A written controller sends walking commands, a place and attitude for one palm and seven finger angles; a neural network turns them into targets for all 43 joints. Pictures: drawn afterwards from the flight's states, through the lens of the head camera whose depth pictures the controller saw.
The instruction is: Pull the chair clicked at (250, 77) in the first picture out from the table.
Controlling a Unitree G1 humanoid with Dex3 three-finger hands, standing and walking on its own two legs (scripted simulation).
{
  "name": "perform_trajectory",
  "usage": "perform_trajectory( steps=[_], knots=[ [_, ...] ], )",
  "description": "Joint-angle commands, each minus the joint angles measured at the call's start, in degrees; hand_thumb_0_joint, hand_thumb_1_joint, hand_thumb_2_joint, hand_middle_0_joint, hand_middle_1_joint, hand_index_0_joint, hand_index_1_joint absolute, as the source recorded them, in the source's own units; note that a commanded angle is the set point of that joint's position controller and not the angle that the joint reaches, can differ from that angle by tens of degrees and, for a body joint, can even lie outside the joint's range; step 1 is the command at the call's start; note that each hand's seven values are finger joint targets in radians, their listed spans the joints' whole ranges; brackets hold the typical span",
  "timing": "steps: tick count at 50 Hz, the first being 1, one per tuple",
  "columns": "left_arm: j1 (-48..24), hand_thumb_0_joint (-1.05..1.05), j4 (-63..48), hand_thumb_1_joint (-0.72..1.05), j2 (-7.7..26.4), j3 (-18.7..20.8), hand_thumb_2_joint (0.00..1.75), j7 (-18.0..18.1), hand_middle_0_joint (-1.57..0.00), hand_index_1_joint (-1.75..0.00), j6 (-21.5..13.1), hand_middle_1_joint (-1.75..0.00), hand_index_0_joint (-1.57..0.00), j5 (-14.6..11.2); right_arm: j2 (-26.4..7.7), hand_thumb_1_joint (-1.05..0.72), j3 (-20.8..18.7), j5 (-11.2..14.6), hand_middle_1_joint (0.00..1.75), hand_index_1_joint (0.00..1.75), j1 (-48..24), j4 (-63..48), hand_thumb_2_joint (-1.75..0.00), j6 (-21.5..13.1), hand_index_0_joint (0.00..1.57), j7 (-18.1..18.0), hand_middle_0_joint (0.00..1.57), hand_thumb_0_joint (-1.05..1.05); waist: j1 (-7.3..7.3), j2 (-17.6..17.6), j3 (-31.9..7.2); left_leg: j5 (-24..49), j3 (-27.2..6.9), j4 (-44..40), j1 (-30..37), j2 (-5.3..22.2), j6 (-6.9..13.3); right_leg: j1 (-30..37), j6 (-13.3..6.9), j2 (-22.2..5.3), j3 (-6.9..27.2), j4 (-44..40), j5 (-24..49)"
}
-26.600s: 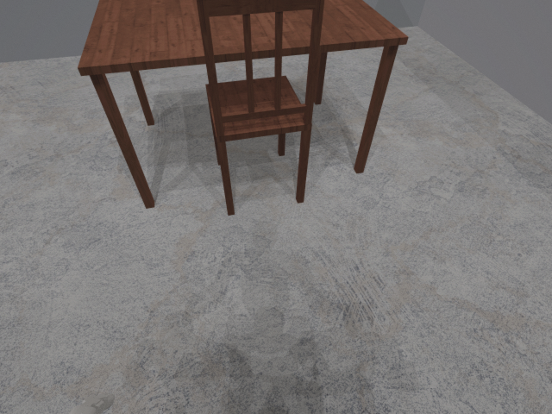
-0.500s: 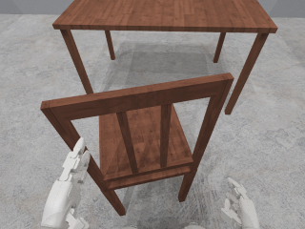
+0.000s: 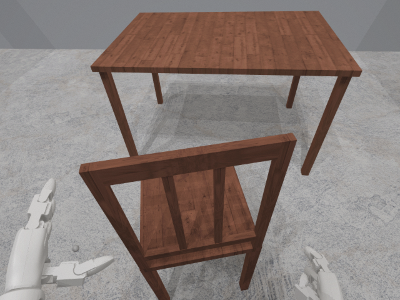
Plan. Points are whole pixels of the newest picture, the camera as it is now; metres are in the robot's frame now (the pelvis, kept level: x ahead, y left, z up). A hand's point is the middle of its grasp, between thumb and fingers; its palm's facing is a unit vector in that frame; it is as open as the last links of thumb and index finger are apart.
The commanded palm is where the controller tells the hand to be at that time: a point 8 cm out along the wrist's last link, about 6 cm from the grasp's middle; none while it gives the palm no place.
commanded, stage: draw the hand back to the body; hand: left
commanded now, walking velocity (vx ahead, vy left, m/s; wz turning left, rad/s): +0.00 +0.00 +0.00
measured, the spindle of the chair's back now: (176, 217) +0.31 +0.10 -0.04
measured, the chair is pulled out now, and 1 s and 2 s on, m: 0.61 0.61 0.61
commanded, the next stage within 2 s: step back with the hand held close in 0.74 s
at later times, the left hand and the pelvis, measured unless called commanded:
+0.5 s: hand (35, 195) +0.21 +0.27 +0.19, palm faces +0.48 -0.76 -0.44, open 8.0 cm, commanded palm +0.16 +0.30 +0.19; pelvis +0.02 +0.00 +0.02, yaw -1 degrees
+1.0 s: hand (31, 192) +0.22 +0.27 +0.19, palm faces +0.45 -0.77 -0.46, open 7.4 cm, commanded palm +0.15 +0.30 +0.19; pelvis +0.00 +0.01 +0.02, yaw -3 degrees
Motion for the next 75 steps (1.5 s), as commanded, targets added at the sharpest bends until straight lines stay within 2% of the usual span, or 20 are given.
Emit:
perform_trajectory(
  steps=[1,6,18,21,30,36,42,43,44,45,47,49,50,54,55,58,60,67,73,75],
  knots=[
    [-3.7,0.0,-13.0,0.28,8.5,8.7,0.6,1.7,-0.12,-0.17,-5.0,-0.17,-0.12,0.2,-4.4,-0.9,-1.3,-0.6,0.3,0.3,-7.7,-8.0,-0.9,-4.2,0.2,0.3,0.2,0.0,0.34,-0.3,-2.1,15.8,1.0,-10.3,-0.1,0.7,0.9,8.8,-1.8,-1.1,1.6,-8.2,10.7],
    [-4.4,0.0,-10.4,0.47,9.0,11.7,0.69,1.3,-0.14,-0.21,-5.3,-0.21,-0.14,-0.2,-4.7,-0.9,-1.8,-0.8,0.3,0.3,-8.7,-6.4,-0.9,-3.5,0.2,1.1,0.2,0.0,0.64,-3.9,-1.3,20.1,1.5,-12.4,1.9,1.2,1.0,11.7,-1.6,-0.8,1.7,-9.8,15.4],
    [-13.2,0.0,-12.9,0.9,14.5,20.3,0.9,1.5,-0.2,-0.3,-6.8,-0.3,-0.2,-0.8,-5.3,-0.9,-2.3,-1.1,0.3,0.3,-9.3,-4.4,-0.9,-2.9,0.2,2.0,0.2,0.0,1.12,0.5,-2.6,27.2,2.2,-15.1,7.3,1.8,0.7,15.5,-1.8,-0.9,2.3,-12.1,21.6],
    [-9.5,0.0,-6.0,0.9,9.5,16.9,0.9,0.5,-0.2,-0.3,-5.9,-0.3,-0.2,-1.2,-5.2,-0.9,-2.5,-1.0,0.3,0.3,-9.6,-3.8,-0.9,-1.9,0.2,2.6,0.2,0.0,0.79,-3.6,0.5,26.7,2.3,-15.6,6.4,2.1,0.9,14.4,-1.5,-0.7,1.8,-12.9,21.1],
    [-11.2,0.0,-12.9,0.9,14.5,19.8,0.9,0.6,-0.2,-0.3,-6.7,-0.3,-0.2,-0.9,-5.7,-0.9,-2.8,-1.3,0.3,0.3,-10.6,-4.8,-0.9,-1.6,0.2,2.9,0.2,0.0,1.55,0.4,-3.6,27.1,2.0,-16.2,7.5,1.7,0.6,17.1,-1.8,-0.5,2.6,-13.1,21.4],
    [-11.8,0.0,-11.9,0.9,12.7,18.6,0.9,0.7,-0.2,-0.3,-6.4,-0.3,-0.2,-0.8,-5.4,-0.9,-2.5,-1.1,0.3,0.3,-10.2,-4.2,-0.9,-1.8,0.2,2.8,0.2,0.0,0.95,1.5,-1.6,27.0,2.3,-16.5,7.6,1.8,0.5,16.0,-1.9,-0.5,2.5,-13.8,20.9],
    [-12.2,0.0,-8.6,0.9,11.3,17.5,0.9,0.4,-0.2,-0.3,-6.2,-0.3,-0.2,-1.1,-5.9,-0.9,-2.7,-1.0,0.3,0.3,-10.5,-4.3,-0.9,-1.0,0.2,2.9,0.2,0.0,0.96,-2.2,1.2,22.9,1.9,-17.5,6.2,2.1,0.8,14.4,-1.7,-0.2,2.1,-14.3,16.4],
    [-16.1,0.0,-9.4,0.9,10.6,15.4,0.9,0.2,-0.2,-0.3,-6.3,-0.3,-0.2,-1.0,-6.3,-0.9,-2.4,-1.2,0.3,0.3,-10.3,-4.3,-0.9,-1.2,0.2,3.0,0.2,0.0,0.31,-2.1,0.6,22.1,1.9,-17.6,6.5,1.8,1.0,14.2,-1.6,-0.4,2.3,-14.4,16.1],
    [-24.6,0.0,-13.1,0.9,20.8,25.4,0.9,0.5,-0.2,-0.3,-9.6,-0.3,-0.2,-1.6,-7.4,-0.9,-3.0,-0.5,0.3,0.3,-8.6,-5.6,-0.9,-0.5,0.2,3.1,0.2,0.0,-0.95,-3.4,6.9,16.2,1.7,-17.0,3.0,3.3,2.0,7.8,-1.4,-3.0,9.3,-18.3,18.6],
    [-24.6,0.0,-10.5,0.9,20.9,25.6,0.9,0.2,-0.2,-0.3,-10.7,-0.3,-0.2,-1.0,-6.5,-0.9,-2.6,-0.7,0.3,0.3,-8.2,-4.5,-0.9,-0.1,0.2,2.9,0.2,0.0,-1.34,-3.2,7.1,12.8,0.8,-17.2,2.5,3.0,2.0,7.3,-1.7,-3.8,9.7,-19.0,16.4],
    [-15.4,0.0,-6.7,0.9,14.7,21.6,0.9,-0.3,-0.2,-0.3,-10.7,-0.3,-0.2,-0.8,-6.7,-0.9,-3.0,-1.2,0.3,0.3,-9.0,-4.7,-0.9,0.6,0.2,3.1,0.2,0.0,-1.3,-4.7,4.0,15.6,1.0,-17.2,4.1,3.1,2.1,9.2,-1.7,-3.9,9.6,-18.0,19.6],
    [-9.8,0.0,-7.0,0.9,12.2,19.7,0.9,-0.7,-0.2,-0.3,-10.6,-0.3,-0.2,-0.6,-7.1,-0.9,-3.3,-1.6,0.3,0.3,-9.4,-5.4,-0.9,1.6,0.2,3.4,0.2,0.0,-1.29,-2.7,-1.2,22.3,1.4,-17.2,5.4,3.8,2.1,12.5,-1.3,-4.2,8.1,-15.0,25.6],
    [-8.1,0.0,-8.5,0.9,11.6,19.1,0.9,-0.8,-0.2,-0.3,-10.8,-0.3,-0.2,-0.6,-7.1,-0.9,-3.5,-1.5,0.3,0.3,-10.1,-5.8,-0.9,1.7,0.2,3.6,0.2,0.0,-1.27,-0.5,-3.4,25.1,1.5,-17.3,5.8,4.1,2.1,13.8,-1.1,-4.3,7.5,-13.9,27.5],
    [-2.9,0.0,-13.2,0.9,13.6,21.2,0.9,-0.1,-0.2,-0.3,-11.2,-0.3,-0.2,0.0,-6.7,-0.9,-4.2,-1.6,0.3,0.3,-10.3,-7.3,-0.9,3.2,0.2,3.8,0.2,0.0,-1.32,-2.0,-9.4,31.9,0.9,-15.8,5.0,5.3,2.0,15.9,-0.7,-4.4,6.4,-10.9,31.4],
    [-2.2,0.0,-13.8,0.9,15.4,23.0,0.9,0.3,-0.2,-0.3,-11.4,-0.3,-0.2,0.1,-6.7,-0.9,-4.2,-1.5,0.3,0.3,-10.8,-7.1,-0.9,3.2,0.2,3.6,0.2,0.0,-1.31,-0.3,-10.2,32.1,0.7,-15.9,4.4,5.3,2.1,16.4,-0.8,-4.4,6.4,-10.4,31.3],
    [-1.5,0.0,-15.9,0.9,16.7,24.8,0.9,1.0,-0.2,-0.3,-12.0,-0.3,-0.2,-0.2,-6.0,-0.9,-4.6,-1.1,0.3,0.3,-10.2,-7.9,-0.9,3.6,0.2,3.0,0.2,0.0,-1.3,-2.7,-9.8,31.2,-0.4,-15.7,1.3,5.8,2.0,16.2,-0.6,-4.2,6.1,-8.8,30.3],
    [-1.9,0.0,-16.2,0.9,17.8,25.8,0.9,1.3,-0.2,-0.3,-12.2,-0.3,-0.2,-0.3,-5.9,-0.9,-4.8,-0.8,0.3,0.3,-10.5,-7.6,-0.9,3.5,0.2,2.5,0.2,0.0,-1.46,-0.8,-8.9,30.9,-0.7,-15.9,0.3,6.1,2.1,15.3,-0.6,-3.9,6.1,-8.0,29.3],
    [-4.6,0.0,-11.9,0.9,14.3,22.2,0.9,1.7,-0.2,-0.3,-11.6,-0.3,-0.2,-0.1,-6.5,-0.9,-4.8,-1.2,0.3,0.3,-8.6,-6.8,-0.9,3.0,0.2,1.9,0.2,0.0,-1.85,-1.1,-2.4,15.7,-1.7,-17.5,-8.5,7.1,3.0,11.6,-0.2,-3.3,7.3,-7.7,18.3],
    [-8.8,0.0,-14.0,0.9,14.6,20.5,0.9,2.2,-0.2,-0.3,-11.7,-0.3,-0.2,0.7,-6.5,-0.9,-4.3,-1.5,0.3,0.3,-7.2,-6.9,-0.9,2.2,0.2,2.1,0.2,0.0,-2.15,-6.6,0.6,-2.3,-1.1,-13.3,-10.3,3.5,3.1,3.8,-1.5,-5.8,12.7,-16.9,-0.4],
    [-10.0,0.0,-16.2,0.9,17.0,22.0,0.9,2.7,-0.2,-0.3,-12.2,-0.3,-0.2,1.1,-6.9,-0.9,-4.2,-1.6,0.3,0.3,-7.3,-6.9,-0.9,1.9,0.2,1.9,0.2,0.0,-2.24,-5.3,0.6,-4.6,-1.2,-12.7,-9.7,3.3,3.2,1.6,-1.9,-6.2,13.5,-19.0,-6.1]
  ],
)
